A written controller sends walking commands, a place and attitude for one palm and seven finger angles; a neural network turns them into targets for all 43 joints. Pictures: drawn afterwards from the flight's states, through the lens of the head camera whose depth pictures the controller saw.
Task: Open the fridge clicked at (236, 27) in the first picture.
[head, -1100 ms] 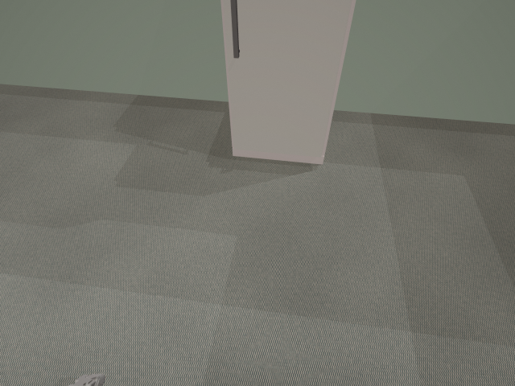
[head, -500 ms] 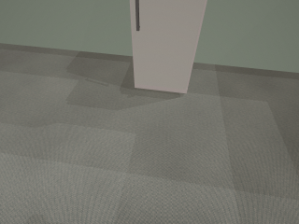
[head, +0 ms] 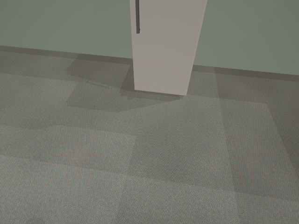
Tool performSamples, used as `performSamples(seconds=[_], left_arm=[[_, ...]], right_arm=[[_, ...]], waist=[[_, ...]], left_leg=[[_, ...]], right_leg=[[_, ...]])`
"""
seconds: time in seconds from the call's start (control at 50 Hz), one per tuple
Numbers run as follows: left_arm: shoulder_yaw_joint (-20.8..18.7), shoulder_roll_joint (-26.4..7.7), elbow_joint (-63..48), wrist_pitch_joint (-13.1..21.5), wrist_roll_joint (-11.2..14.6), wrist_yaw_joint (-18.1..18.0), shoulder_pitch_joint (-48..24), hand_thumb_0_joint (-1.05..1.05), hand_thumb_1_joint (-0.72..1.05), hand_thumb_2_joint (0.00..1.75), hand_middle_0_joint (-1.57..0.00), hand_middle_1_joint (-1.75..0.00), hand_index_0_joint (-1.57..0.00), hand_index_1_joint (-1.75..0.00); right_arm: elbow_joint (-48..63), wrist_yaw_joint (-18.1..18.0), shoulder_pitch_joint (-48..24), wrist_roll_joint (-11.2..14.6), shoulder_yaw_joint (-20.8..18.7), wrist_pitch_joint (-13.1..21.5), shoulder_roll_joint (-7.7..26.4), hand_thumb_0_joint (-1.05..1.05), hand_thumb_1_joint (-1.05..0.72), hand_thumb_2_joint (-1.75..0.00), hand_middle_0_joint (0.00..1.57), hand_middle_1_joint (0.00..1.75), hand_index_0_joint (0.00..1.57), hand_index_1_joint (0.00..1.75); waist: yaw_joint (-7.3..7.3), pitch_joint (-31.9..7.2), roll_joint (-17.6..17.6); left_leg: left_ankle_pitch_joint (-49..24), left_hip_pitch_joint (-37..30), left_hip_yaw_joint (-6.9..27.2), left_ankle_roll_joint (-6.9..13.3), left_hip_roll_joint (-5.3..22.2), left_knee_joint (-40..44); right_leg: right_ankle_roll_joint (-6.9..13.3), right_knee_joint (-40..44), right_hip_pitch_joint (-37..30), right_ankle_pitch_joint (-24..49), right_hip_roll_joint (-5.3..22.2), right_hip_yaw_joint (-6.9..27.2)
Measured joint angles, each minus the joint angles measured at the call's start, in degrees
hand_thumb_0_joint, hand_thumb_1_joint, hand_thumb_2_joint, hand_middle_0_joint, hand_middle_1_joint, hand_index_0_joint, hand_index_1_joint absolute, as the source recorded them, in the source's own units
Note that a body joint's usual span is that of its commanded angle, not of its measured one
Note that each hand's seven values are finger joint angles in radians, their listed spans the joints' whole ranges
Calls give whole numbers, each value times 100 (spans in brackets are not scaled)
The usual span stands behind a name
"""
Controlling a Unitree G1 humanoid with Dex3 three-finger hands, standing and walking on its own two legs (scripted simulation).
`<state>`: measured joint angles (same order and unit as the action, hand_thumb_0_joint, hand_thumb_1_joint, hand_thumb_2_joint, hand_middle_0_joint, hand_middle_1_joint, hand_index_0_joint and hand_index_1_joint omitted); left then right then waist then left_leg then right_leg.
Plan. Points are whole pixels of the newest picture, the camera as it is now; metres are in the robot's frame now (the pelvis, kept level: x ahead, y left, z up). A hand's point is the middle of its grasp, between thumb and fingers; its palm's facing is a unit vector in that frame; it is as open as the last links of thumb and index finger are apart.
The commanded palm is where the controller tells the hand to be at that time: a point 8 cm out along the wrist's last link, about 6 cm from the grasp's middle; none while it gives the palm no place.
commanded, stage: look at it before walking up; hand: left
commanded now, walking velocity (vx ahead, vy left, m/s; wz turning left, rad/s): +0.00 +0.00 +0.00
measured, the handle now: out of the picture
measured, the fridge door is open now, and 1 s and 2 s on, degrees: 0 0 0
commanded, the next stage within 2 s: walk to a spot facing it in 0.34 s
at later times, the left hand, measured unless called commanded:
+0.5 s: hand out of the picture +0.07 +0.25 -0.16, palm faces -0.02 -0.94 -0.33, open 7.4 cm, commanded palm none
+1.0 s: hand out of the picture +0.16 +0.20 -0.18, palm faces +0.05 -0.99 -0.16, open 7.3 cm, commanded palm none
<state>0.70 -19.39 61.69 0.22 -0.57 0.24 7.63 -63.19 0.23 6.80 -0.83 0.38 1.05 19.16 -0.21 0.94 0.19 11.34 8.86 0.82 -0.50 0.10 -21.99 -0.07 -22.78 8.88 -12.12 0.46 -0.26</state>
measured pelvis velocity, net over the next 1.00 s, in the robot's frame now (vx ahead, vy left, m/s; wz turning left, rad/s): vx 0.13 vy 0.02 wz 0.07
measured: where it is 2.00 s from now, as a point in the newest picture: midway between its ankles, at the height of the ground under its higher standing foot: (145, 177)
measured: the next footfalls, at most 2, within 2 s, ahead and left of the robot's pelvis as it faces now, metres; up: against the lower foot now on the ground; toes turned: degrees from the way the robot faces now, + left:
right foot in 1.14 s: +0.36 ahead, -0.11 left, +0.00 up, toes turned -4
left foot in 1.58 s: +0.50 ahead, +0.15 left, +0.00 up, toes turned +22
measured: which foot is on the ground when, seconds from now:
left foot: down 0.00-1.00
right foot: down 0.00-0.74, up 0.76-1.00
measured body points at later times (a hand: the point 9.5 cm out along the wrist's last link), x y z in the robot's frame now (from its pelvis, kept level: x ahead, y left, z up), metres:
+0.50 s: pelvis +0.01 +0.00 +0.00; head +0.01 +0.00 +0.45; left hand +0.07 +0.30 -0.13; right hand +0.09 -0.29 -0.13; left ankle +0.01 +0.13 -0.74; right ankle +0.00 -0.12 -0.74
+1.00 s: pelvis +0.13 +0.02 +0.00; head +0.16 +0.03 +0.44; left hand +0.16 +0.26 -0.16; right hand +0.00 -0.17 -0.14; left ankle +0.02 +0.12 -0.74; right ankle +0.22 -0.11 -0.70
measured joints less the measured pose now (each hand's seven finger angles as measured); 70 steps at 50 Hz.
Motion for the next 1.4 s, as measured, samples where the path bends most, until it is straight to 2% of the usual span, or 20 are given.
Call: performSamples(seconds=[0.48,0.54,0.62,0.7,0.74,0.8,0.84,0.9,0.96,1.02,1.08,1.12,1.14,1.18,1.22,1.24,1.3,1.4], left_arm=[[0,-14,83,-12,6,-18,104,0,90,90,-20,-30,-20,-30],[-4,74,73,-53,-15,-57,205,0,90,90,-20,-30,-20,-30],[-35,284,13,-78,-50,1,542,0,90,90,-20,-30,-20,-30],[-94,533,3,-11,-51,22,965,0,90,90,-20,-30,-20,-30],[-130,612,60,-25,-45,27,1193,0,90,90,-20,-30,-20,-30],[-146,744,228,-129,-67,25,1384,0,90,90,-20,-30,-20,-30],[-163,792,271,-119,-77,54,1327,0,90,90,-20,-30,-20,-30],[-204,853,159,-71,-73,95,1088,1,90,90,-20,-30,-20,-30],[-262,883,-22,-47,-83,86,760,1,92,90,-20,-30,-20,-30],[-317,848,-178,-17,-54,109,415,1,93,90,-20,-30,-20,-30],[-356,837,-319,30,-39,124,86,1,93,90,-20,-30,-20,-30],[-361,834,-439,132,-47,129,-75,1,92,90,-19,-30,-20,-30],[-362,820,-506,232,-68,124,-133,1,92,90,-19,-30,-20,-30],[-370,864,-581,404,-63,70,-225,0,92,90,-19,-30,-20,-30],[-346,933,-576,441,-46,27,-161,0,91,90,-19,-30,-20,-30],[-334,971,-539,435,-52,-4,-88,0,91,90,-20,-30,-20,-30],[-353,1072,-377,411,-49,-107,226,-1,92,90,-20,-30,-20,-30],[-372,908,-144,386,-91,-121,746,-2,95,90,-20,-30,-20,-30]], right_arm=[[-71,-15,20,10,14,-17,23,0,-90,-90,20,30,20,30],[-62,-23,121,-30,20,-68,-59,0,-90,-90,20,30,20,30],[-32,5,491,-81,22,-129,-274,0,-91,-90,20,30,20,30],[-34,38,953,-80,-18,-106,-517,0,-91,-90,20,30,20,30],[-56,47,1136,-77,-38,-37,-673,0,-91,-90,20,30,20,30],[-42,-17,1422,-89,-66,164,-901,0,-91,-90,20,30,20,30],[-66,-77,1652,-72,-53,269,-1071,0,-91,-90,20,30,20,30],[-224,-129,1994,-56,-29,340,-1282,0,-91,-90,20,30,20,30],[-422,-158,2253,-47,-36,350,-1425,0,-90,-90,20,30,20,30],[-562,-168,2404,-66,-69,335,-1475,0,-90,-90,20,30,20,30],[-648,-167,2470,-81,-111,314,-1439,0,-90,-90,20,30,20,30],[-685,-158,2512,-71,-139,294,-1397,0,-90,-90,20,30,20,30],[-695,-141,2534,-52,-154,276,-1395,0,-90,-90,20,30,20,30],[-678,-104,2366,-5,-181,189,-1330,0,-90,-90,20,30,20,30],[-596,-72,2078,-10,-256,106,-1204,0,-90,-90,20,30,20,30],[-518,-61,1904,-31,-293,74,-1131,0,-91,-90,20,30,20,30],[-175,-47,1382,-85,-375,26,-941,1,-91,-90,20,30,20,30],[341,38,701,-105,-454,9,-814,0,-91,-90,19,30,19,30]], waist=[[-18,41,6],[-12,-68,-1],[-21,-252,-7],[8,-297,-4],[-14,-275,138],[55,-247,219],[150,-160,235],[201,-33,205],[229,80,149],[289,200,76],[382,296,-4],[395,331,-74],[386,335,-63],[348,391,-111],[299,347,-159],[284,300,-170],[277,115,-172],[167,-135,-121]], left_leg=[[-13,-101,3,6,-6,114],[96,-20,14,7,-4,-51],[787,225,43,76,16,-673],[1023,438,-192,148,135,-1161],[822,328,-311,181,52,-1155],[1063,107,-441,263,-24,-1017],[970,-118,-412,263,-59,-682],[804,-476,-318,283,-85,-129],[732,-801,-236,240,-86,292],[822,-1099,-199,164,-52,495],[1080,-1369,-185,59,16,483],[1438,-1406,-146,-15,111,85],[1681,-1224,-136,-1,138,-521],[1828,-394,-46,152,186,-2654],[1500,456,-68,270,247,-4293],[1268,830,-130,287,309,-4716],[750,1715,-290,206,517,-4878],[164,2339,-476,29,742,-3696]], right_leg=[[-14,131,-111,21,7,-3],[-21,4,-54,-78,7,-18],[12,-275,23,-376,-2,-84],[-28,-488,-63,-677,41,-276],[-24,-796,-42,-947,166,-230],[79,-2412,577,-1468,191,-202],[90,-3310,1082,-1383,209,-266],[19,-3700,1715,-1015,334,-375],[-39,-3334,2148,-603,486,-423],[-27,-2447,2272,-309,557,-499],[63,-1738,2152,-131,493,-584],[159,-1282,1839,-25,367,-682],[246,-1120,1676,258,364,-723],[303,-1531,1650,211,378,-864],[297,-1541,1405,-137,334,-978],[286,-1421,1254,-208,306,-1018],[240,-920,809,-163,230,-1122],[206,-221,164,-180,117,-1271]])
